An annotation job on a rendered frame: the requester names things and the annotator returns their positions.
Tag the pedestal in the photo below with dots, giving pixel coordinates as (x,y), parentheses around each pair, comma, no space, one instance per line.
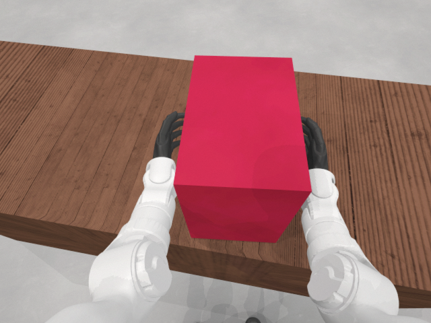
(78,127)

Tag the robot left forearm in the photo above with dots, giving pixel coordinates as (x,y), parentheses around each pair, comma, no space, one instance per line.
(152,216)

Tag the robot left upper arm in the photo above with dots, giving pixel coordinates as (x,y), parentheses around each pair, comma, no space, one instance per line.
(125,284)

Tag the robot right forearm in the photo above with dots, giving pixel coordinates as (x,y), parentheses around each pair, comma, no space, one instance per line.
(324,228)

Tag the robot left hand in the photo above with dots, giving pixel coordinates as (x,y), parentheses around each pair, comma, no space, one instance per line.
(164,144)

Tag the carton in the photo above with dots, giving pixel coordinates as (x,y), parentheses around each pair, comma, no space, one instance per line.
(242,171)

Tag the robot right hand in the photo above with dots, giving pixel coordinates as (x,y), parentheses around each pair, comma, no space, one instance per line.
(316,150)

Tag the robot right upper arm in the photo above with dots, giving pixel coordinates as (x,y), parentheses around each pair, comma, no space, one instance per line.
(347,291)

